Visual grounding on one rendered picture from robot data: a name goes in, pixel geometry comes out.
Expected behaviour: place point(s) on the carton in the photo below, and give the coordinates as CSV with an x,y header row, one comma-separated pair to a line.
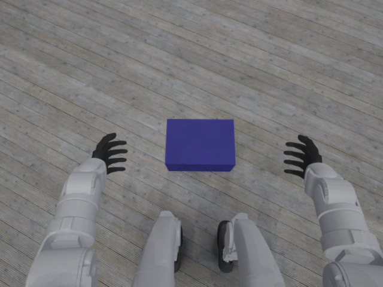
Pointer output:
x,y
202,145

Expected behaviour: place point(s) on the left robot forearm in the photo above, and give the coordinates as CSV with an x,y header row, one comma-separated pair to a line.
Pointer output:
x,y
73,225

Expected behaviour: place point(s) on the left robot upper arm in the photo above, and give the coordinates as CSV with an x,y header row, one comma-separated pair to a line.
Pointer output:
x,y
65,267

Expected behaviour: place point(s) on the robot right shin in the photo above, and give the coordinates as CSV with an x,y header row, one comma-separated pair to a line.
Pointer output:
x,y
227,253

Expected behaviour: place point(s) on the robot left hand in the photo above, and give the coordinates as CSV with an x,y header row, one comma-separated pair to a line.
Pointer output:
x,y
102,152

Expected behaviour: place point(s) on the right robot forearm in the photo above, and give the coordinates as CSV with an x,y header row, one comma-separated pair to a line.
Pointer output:
x,y
345,235

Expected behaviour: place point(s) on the robot right hand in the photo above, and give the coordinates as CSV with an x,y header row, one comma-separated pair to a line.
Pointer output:
x,y
311,155

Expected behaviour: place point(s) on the robot right foot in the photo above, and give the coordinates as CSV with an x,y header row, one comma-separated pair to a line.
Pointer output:
x,y
225,266

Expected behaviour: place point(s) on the right robot upper arm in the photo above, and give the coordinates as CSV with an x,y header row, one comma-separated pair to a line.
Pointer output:
x,y
347,274

